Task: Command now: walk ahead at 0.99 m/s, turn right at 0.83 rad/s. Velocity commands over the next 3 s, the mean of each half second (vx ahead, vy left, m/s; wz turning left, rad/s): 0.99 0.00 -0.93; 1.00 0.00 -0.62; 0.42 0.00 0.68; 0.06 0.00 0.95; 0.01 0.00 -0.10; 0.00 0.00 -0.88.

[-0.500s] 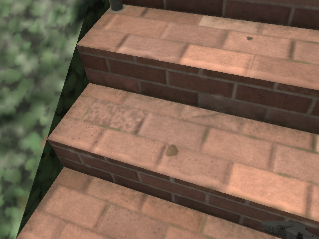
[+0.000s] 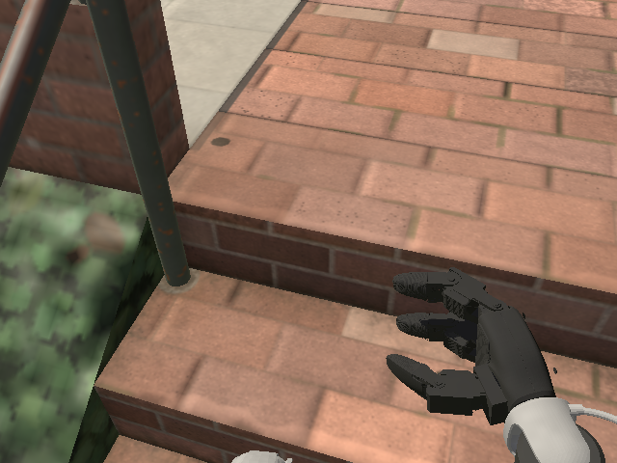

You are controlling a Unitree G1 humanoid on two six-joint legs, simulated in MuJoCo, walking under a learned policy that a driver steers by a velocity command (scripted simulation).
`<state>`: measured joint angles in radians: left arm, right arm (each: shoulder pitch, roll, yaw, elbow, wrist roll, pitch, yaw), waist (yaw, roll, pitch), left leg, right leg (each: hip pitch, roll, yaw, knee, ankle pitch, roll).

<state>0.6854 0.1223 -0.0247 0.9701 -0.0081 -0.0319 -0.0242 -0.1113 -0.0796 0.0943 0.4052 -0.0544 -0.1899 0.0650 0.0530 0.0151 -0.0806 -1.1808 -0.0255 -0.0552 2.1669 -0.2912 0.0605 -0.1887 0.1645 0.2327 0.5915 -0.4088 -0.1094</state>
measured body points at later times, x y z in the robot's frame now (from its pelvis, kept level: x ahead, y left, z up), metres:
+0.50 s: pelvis +0.36 -0.03 +0.20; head +0.38 -0.05 +0.65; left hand +0.70 -0.07 +0.25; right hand +0.20 -0.19 +0.05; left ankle +0.27 +0.16 -0.53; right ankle +0.47 -0.18 -0.32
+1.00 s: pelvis +0.71 -0.23 +0.43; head +0.69 -0.23 +0.88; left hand +0.90 -0.08 +0.30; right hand +0.74 -0.53 +0.40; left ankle +0.83 -0.23 -0.19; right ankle +0.52 -0.18 -0.24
